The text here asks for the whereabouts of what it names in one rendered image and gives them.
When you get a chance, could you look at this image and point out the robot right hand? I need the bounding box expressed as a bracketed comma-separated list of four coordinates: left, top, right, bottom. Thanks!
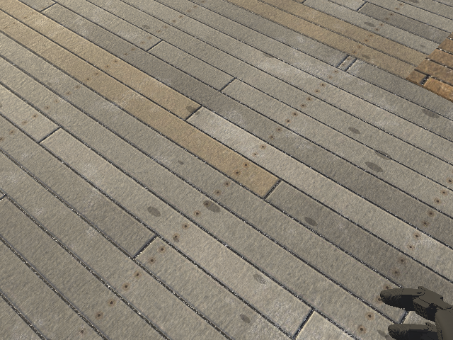
[380, 286, 453, 340]

